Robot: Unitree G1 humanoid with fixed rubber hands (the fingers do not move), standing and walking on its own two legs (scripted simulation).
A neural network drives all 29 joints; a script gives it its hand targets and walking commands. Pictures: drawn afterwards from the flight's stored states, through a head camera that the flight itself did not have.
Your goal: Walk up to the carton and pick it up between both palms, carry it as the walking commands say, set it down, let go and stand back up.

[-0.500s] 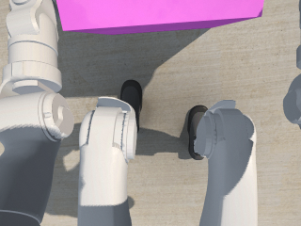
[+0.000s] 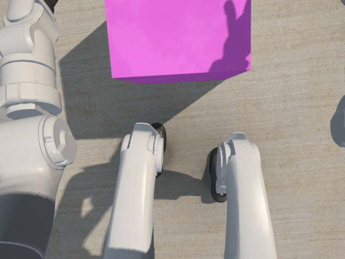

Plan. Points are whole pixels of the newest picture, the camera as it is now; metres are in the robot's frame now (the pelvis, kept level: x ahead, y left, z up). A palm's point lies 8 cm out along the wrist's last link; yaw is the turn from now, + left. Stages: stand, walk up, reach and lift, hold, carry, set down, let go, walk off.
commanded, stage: set down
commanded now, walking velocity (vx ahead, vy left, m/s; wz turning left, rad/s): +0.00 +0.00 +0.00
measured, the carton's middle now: (179, 23) +0.58 +0.06 -0.33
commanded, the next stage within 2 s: let go in 0.64 s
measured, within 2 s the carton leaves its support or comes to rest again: neither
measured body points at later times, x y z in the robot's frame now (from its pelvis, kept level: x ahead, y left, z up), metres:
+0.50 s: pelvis +0.04 +0.00 +0.15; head +0.34 +0.02 +0.48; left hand +0.54 +0.31 +0.08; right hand +0.62 -0.20 +0.09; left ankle +0.14 +0.14 -0.44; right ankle +0.07 -0.11 -0.44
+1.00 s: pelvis +0.06 +0.01 +0.22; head +0.28 +0.02 +0.61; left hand +0.43 +0.30 +0.13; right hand +0.50 -0.22 +0.15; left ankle +0.14 +0.14 -0.44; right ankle +0.07 -0.11 -0.44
